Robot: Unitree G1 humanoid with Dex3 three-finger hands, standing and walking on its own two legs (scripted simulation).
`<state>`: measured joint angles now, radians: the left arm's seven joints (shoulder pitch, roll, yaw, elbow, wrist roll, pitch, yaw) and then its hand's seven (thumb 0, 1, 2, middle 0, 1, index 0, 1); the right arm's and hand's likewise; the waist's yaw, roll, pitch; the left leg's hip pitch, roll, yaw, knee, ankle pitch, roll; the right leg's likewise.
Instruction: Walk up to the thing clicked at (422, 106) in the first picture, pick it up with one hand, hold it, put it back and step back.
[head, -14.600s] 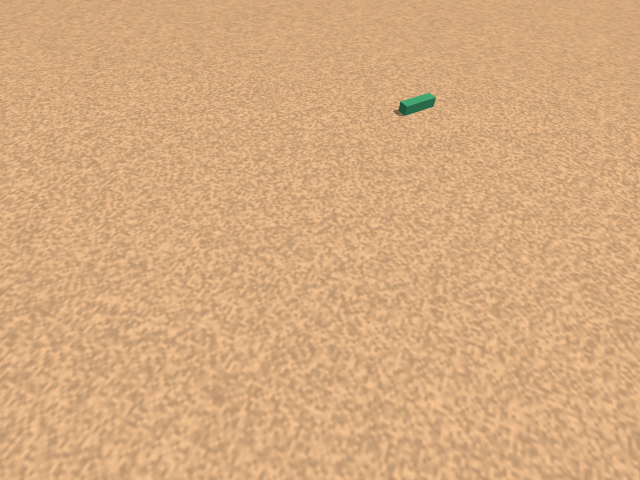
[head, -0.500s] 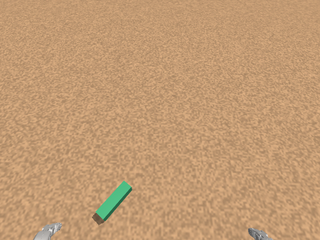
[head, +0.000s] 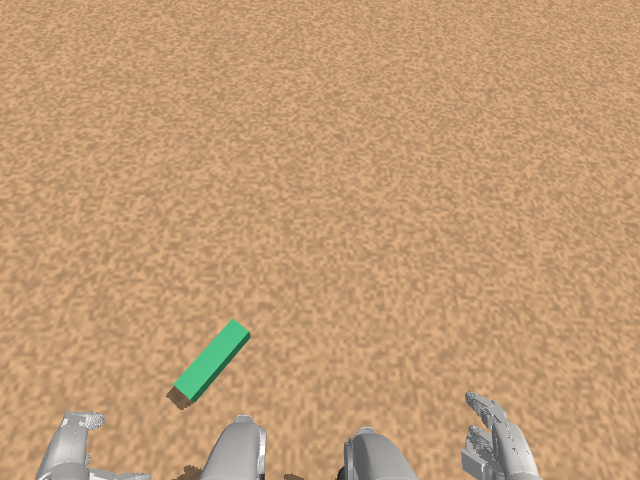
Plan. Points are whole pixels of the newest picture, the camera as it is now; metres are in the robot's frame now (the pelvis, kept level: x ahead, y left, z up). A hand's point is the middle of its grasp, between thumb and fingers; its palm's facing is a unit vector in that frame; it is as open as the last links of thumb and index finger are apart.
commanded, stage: rise first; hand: left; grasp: from above
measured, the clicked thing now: (214, 359) +0.39 +0.25 -0.67
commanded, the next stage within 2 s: none
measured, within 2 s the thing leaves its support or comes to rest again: neither
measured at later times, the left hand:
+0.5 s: hand (121, 441) +0.17 +0.31 -0.30, palm faces -0.25 -0.52 -0.82, open 14.3 cm
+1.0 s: hand (155, 399) +0.25 +0.32 -0.44, palm faces -0.17 -0.33 -0.93, open 13.5 cm
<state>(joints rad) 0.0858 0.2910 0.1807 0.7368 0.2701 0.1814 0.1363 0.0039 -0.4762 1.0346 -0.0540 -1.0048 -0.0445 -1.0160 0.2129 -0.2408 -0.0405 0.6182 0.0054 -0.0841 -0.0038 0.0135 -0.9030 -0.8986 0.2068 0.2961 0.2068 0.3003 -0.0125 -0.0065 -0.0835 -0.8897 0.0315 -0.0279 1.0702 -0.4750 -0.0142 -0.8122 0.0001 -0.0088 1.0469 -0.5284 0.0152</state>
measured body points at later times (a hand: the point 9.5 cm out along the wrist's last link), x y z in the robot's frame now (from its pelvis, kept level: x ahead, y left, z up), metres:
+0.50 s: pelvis -0.03 -0.01 -0.13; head +0.14 +0.01 +0.29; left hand +0.18 +0.34 -0.25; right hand +0.17 -0.26 -0.25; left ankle +0.02 +0.12 -0.66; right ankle -0.01 -0.13 -0.66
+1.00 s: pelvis -0.10 +0.00 -0.30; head +0.08 +0.01 +0.11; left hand +0.26 +0.33 -0.39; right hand +0.00 -0.26 -0.44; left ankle +0.02 +0.12 -0.66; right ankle -0.02 -0.13 -0.66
